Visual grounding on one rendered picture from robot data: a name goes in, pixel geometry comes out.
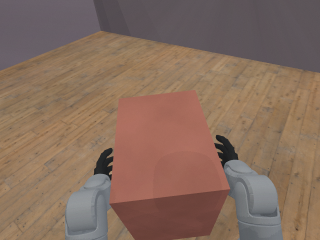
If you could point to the robot right forearm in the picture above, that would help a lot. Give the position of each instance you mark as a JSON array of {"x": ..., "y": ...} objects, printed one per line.
[{"x": 256, "y": 202}]

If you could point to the robot left forearm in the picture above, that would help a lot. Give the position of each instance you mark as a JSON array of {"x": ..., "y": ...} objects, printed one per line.
[{"x": 86, "y": 210}]

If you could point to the robot left hand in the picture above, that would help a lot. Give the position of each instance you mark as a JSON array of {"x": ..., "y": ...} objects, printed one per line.
[{"x": 103, "y": 162}]

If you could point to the robot right hand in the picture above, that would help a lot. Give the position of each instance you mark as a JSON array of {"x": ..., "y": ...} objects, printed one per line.
[{"x": 227, "y": 149}]

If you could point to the carton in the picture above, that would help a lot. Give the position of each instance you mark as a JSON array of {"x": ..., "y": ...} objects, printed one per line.
[{"x": 167, "y": 179}]

